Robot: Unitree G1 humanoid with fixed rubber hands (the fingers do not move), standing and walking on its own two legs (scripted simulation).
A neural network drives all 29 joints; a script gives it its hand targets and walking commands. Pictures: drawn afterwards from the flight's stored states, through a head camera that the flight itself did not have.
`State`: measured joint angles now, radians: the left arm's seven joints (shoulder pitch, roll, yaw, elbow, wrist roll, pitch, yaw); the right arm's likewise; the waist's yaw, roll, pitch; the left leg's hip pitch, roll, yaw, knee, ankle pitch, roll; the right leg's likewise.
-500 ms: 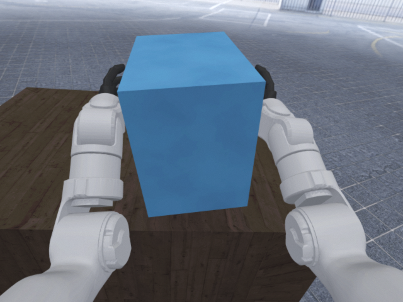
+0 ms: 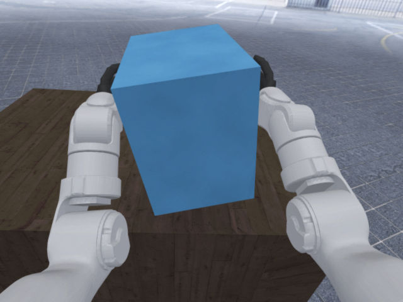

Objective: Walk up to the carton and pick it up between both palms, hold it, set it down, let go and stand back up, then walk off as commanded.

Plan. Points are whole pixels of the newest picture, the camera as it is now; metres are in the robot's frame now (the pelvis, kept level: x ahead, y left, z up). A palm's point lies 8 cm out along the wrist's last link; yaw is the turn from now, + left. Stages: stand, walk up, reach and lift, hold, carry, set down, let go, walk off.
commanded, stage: hold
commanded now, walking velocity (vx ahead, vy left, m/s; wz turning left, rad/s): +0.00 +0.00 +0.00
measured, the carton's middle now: (188, 112) +0.41 +0.00 +0.25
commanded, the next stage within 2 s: none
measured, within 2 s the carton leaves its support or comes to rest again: neither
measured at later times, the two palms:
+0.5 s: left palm (103, 96) +0.36 +0.14 +0.30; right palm (269, 88) +0.36 -0.14 +0.32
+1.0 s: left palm (103, 95) +0.37 +0.14 +0.30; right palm (266, 83) +0.37 -0.14 +0.32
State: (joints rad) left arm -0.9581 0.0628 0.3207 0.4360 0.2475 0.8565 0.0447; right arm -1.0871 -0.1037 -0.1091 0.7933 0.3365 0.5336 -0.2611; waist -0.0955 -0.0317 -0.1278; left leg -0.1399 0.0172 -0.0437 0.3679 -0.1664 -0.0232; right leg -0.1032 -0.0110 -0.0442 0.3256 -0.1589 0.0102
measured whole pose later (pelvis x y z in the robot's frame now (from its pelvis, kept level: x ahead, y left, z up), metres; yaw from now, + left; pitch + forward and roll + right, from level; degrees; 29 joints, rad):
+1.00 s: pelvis +0.00 +0.00 +0.00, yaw +0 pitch -3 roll -1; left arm -0.98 0.05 0.35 0.41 0.24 0.93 0.05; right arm -1.15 -0.13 -0.11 0.80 0.37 0.62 -0.28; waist -0.09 -0.02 -0.17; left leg -0.14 0.02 -0.04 0.37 -0.17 -0.02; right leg -0.10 -0.01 -0.04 0.33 -0.16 0.01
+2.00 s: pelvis +0.00 +0.00 +0.00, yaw +0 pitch -4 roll -1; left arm -0.98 0.05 0.34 0.41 0.24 0.94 0.05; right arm -1.15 -0.13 -0.11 0.78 0.38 0.66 -0.29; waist -0.09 -0.02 -0.17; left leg -0.14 0.02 -0.04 0.37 -0.17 -0.02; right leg -0.10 -0.01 -0.04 0.33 -0.16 0.01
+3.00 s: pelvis +0.00 +0.00 +0.00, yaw +0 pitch -4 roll -1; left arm -0.99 0.05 0.35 0.41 0.24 0.94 0.06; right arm -1.16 -0.14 -0.11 0.79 0.38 0.67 -0.29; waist -0.09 -0.02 -0.17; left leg -0.14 0.02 -0.04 0.37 -0.17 -0.02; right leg -0.10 -0.01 -0.04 0.33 -0.16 0.01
